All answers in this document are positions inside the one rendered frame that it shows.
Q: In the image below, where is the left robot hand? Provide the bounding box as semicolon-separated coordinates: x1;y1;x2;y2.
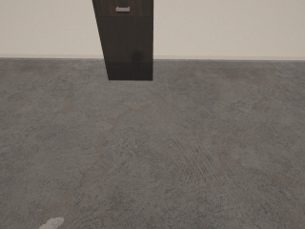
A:
39;217;64;229

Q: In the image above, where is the handle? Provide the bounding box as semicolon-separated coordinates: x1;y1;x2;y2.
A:
115;7;130;11

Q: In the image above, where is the cabinet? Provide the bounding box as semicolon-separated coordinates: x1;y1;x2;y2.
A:
92;0;154;81

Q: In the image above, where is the drawer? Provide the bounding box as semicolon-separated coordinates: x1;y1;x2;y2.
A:
95;0;152;17

